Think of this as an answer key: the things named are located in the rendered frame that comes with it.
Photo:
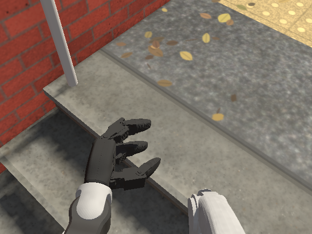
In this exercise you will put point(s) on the stairs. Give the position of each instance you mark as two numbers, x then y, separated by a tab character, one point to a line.
53	157

